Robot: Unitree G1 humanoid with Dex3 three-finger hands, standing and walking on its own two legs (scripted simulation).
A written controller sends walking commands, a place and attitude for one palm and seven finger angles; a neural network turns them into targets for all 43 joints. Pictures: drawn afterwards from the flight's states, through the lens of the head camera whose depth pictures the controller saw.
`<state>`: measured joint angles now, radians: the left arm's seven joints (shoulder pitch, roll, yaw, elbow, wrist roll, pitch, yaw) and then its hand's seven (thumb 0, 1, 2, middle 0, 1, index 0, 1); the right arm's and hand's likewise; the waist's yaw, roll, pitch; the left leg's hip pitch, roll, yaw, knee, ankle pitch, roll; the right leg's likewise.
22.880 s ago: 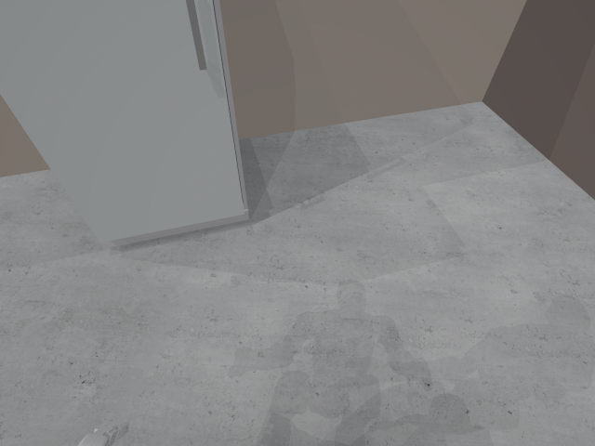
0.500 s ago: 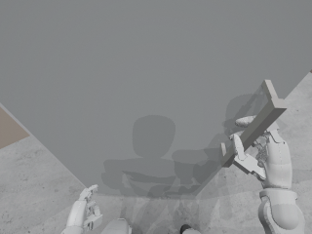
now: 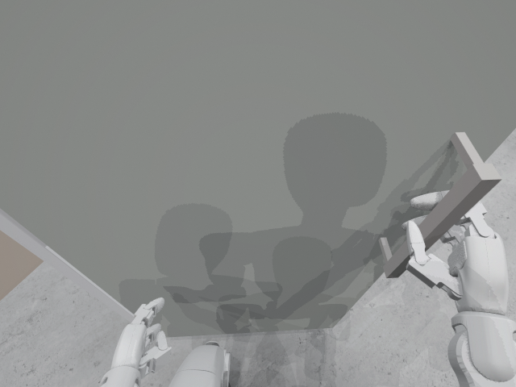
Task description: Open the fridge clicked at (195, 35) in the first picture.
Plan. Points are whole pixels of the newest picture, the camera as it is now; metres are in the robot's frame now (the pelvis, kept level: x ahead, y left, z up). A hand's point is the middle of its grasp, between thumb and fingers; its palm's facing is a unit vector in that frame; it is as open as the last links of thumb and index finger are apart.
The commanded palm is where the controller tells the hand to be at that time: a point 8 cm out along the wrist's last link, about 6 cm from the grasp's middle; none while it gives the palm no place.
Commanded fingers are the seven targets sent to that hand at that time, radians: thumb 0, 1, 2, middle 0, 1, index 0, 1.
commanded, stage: walk backward, drawing the door open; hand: right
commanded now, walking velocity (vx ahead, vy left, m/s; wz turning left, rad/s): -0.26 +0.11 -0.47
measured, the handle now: (419, 220) +0.32 -0.18 +0.12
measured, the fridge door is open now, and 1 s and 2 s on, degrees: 54 83 81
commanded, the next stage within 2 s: stop walking and hold the door back in 0.56 s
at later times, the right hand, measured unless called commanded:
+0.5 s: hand out of the picture +0.10 -0.13 +0.12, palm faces +0.48 +0.83 -0.28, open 6.1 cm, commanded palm +0.04 -0.17 +0.12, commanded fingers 0.00 -0.90 -0.90 0.45 1.40 0.45 1.40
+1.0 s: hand out of the picture +0.04 -0.11 +0.12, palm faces +0.67 +0.64 -0.38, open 6.1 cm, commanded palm -0.01 -0.16 +0.11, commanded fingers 0.00 -0.90 -0.90 0.45 1.40 0.45 1.40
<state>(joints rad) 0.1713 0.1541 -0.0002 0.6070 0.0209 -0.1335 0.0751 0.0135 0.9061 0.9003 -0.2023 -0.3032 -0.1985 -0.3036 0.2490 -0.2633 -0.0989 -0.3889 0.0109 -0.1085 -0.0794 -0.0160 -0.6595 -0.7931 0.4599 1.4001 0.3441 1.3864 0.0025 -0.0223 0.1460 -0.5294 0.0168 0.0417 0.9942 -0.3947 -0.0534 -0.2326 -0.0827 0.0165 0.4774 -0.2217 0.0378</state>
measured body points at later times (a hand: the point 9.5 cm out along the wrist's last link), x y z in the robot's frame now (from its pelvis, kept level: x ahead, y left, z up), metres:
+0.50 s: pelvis -0.07 +0.13 -0.01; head -0.05 +0.10 +0.43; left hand +0.15 +0.33 -0.08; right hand +0.07 -0.17 +0.14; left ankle +0.01 +0.21 -0.72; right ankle -0.11 +0.04 -0.74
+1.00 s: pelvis -0.13 +0.25 +0.00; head -0.09 +0.29 +0.45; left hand +0.15 +0.39 -0.11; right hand +0.00 -0.14 +0.14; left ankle -0.03 +0.34 -0.74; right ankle -0.20 +0.11 -0.64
